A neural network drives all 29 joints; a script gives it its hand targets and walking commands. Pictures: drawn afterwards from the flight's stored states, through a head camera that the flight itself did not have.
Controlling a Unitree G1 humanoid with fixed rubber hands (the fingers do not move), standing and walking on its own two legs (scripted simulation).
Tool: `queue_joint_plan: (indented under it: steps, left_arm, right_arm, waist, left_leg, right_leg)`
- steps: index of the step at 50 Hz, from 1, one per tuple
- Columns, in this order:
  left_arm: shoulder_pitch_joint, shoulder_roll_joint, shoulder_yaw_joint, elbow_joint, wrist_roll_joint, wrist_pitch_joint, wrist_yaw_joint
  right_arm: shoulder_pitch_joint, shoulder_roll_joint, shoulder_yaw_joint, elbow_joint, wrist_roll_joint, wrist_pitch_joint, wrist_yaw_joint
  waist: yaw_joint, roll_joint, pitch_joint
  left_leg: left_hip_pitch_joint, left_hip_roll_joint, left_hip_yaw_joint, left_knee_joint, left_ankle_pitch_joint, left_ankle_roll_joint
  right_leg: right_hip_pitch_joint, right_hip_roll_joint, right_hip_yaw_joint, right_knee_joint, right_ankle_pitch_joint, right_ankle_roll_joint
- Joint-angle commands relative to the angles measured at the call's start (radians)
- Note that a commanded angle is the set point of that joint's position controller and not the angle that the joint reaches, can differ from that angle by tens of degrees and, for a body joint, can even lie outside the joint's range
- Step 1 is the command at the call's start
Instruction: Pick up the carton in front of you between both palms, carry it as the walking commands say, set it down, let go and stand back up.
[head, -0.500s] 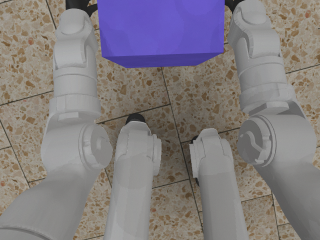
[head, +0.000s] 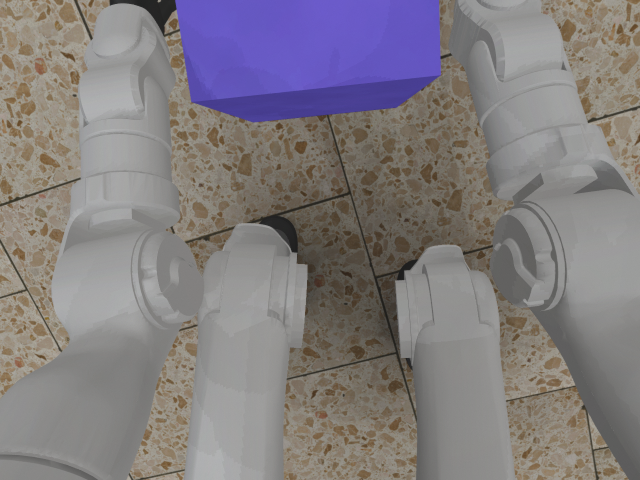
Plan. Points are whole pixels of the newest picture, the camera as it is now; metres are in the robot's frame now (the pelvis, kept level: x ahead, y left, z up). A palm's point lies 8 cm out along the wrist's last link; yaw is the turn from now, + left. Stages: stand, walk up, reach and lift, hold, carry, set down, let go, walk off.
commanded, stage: set down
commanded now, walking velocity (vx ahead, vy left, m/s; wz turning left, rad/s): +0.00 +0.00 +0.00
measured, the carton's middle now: (311, 9) +0.53 +0.11 -0.26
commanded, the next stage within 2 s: none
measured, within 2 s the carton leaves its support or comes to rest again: rests again in 0.82 s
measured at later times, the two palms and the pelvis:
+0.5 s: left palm (137, 11) +0.50 +0.26 -0.18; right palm out of the picture +0.56 -0.05 -0.18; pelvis -0.01 +0.00 -0.01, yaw +0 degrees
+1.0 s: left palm (126, 29) +0.49 +0.29 -0.22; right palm out of the picture +0.56 -0.08 -0.22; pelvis -0.01 +0.01 -0.02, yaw +0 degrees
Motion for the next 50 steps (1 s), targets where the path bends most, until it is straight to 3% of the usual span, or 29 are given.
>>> queue_joint_plan:
  steps: [1, 20, 31, 36, 39, 42, 43, 46, 50]
  left_arm:
    - [-0.62, -0.739, -0.376, -0.064, -0.1, -0.029, -0.261]
    - [-0.532, -0.609, -0.221, 0.094, -0.005, -0.028, -0.264]
    - [-0.436, -0.507, -0.126, 0.167, 0.059, -0.026, -0.259]
    - [-0.401, -0.446, -0.098, 0.182, 0.066, -0.043, -0.245]
    - [-0.328, -0.236, -0.018, 0.207, 0.076, -0.078, -0.191]
    - [-0.246, 0.203, 0.069, 0.219, 0.046, -0.167, -0.049]
    - [-0.277, 0.274, 0.062, 0.207, 0.008, -0.196, -0.009]
    - [-0.357, 0.351, -0.005, 0.195, -0.101, -0.243, 0.037]
    - [-0.404, 0.368, -0.116, 0.174, -0.23, -0.252, 0.035]
  right_arm:
    - [-0.552, 0.89, 0.309, -0.116, 0.088, -0.04, 0.256]
    - [-0.47, 0.671, 0.149, 0.053, -0.015, -0.038, 0.294]
    - [-0.38, 0.563, 0.078, 0.106, -0.093, -0.024, 0.3]
    - [-0.352, 0.51, 0.08, 0.095, -0.106, -0.03, 0.285]
    - [-0.309, 0.313, 0.064, 0.09, -0.106, -0.047, 0.237]
    - [-0.247, -0.144, 0.026, 0.039, -0.066, -0.093, 0.12]
    - [-0.285, -0.202, 0.047, 0.018, -0.026, -0.105, 0.09]
    - [-0.374, -0.242, 0.126, -0.013, 0.088, -0.13, 0.064]
    - [-0.418, -0.243, 0.217, -0.068, 0.187, -0.136, 0.067]
  waist:
    - [0.112, -0.108, -1.113]
    - [0.058, -0.092, -0.745]
    - [0.034, -0.087, -0.627]
    - [0.043, -0.089, -0.646]
    - [0.058, -0.084, -0.683]
    - [0.075, -0.06, -0.771]
    - [0.089, -0.055, -0.833]
    - [0.102, -0.058, -0.973]
    - [0.104, -0.083, -1.115]
  left_leg:
    - [0.658, -0.059, 0.174, -0.058, 0.428, 0.059]
    - [0.542, -0.054, 0.138, -0.057, 0.228, 0.078]
    - [0.473, -0.051, 0.128, -0.05, 0.177, 0.081]
    - [0.478, -0.044, 0.137, -0.037, 0.197, 0.07]
    - [0.513, -0.03, 0.152, -0.031, 0.222, 0.05]
    - [0.587, -0.008, 0.155, -0.03, 0.276, 0.03]
    - [0.611, -0.005, 0.149, -0.022, 0.325, 0.032]
    - [0.668, 0.009, 0.132, 0.0, 0.453, 0.042]
    - [0.719, 0.02, 0.13, 0.013, 0.514, 0.048]
  right_leg:
    - [0.398, -0.018, -0.124, -0.199, 0.387, -0.041]
    - [0.228, -0.039, -0.122, -0.199, 0.19, -0.063]
    - [0.231, -0.054, -0.102, -0.2, 0.177, -0.07]
    - [0.29, -0.061, -0.096, -0.192, 0.214, -0.058]
    - [0.346, -0.075, -0.098, -0.188, 0.243, -0.04]
    - [0.404, -0.097, -0.092, -0.173, 0.301, -0.015]
    - [0.42, -0.103, -0.087, -0.161, 0.342, -0.009]
    - [0.456, -0.128, -0.072, -0.127, 0.447, -0.004]
    - [0.535, -0.147, -0.072, -0.097, 0.489, -0.013]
